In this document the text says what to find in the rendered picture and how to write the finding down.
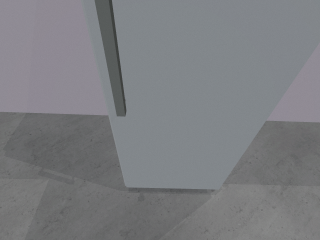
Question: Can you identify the handle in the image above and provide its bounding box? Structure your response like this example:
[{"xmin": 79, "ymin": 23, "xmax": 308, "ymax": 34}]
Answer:
[{"xmin": 94, "ymin": 0, "xmax": 127, "ymax": 117}]

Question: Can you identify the fridge door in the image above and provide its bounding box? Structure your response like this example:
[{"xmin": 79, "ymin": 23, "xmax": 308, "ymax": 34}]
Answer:
[{"xmin": 83, "ymin": 0, "xmax": 320, "ymax": 190}]

